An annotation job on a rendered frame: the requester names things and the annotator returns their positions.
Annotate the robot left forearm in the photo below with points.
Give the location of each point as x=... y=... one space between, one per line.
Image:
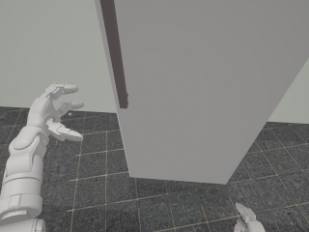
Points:
x=20 y=197

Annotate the left robot upper arm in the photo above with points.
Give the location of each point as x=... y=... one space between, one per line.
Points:
x=28 y=225

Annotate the fridge door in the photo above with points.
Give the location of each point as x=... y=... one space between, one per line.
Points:
x=202 y=78

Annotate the left robot hand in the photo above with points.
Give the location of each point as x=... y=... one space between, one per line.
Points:
x=42 y=110

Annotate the right robot hand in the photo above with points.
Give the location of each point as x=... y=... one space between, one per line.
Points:
x=250 y=218

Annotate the handle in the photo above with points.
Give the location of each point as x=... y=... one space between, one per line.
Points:
x=113 y=39

